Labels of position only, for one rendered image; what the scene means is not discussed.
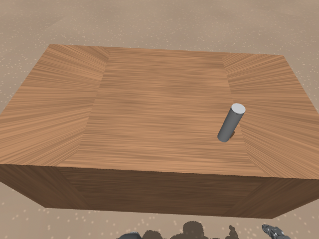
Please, can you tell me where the right robot hand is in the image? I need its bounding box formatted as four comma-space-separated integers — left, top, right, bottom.
262, 225, 291, 239

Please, can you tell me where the can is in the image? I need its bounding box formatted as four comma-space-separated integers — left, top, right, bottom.
217, 103, 246, 142

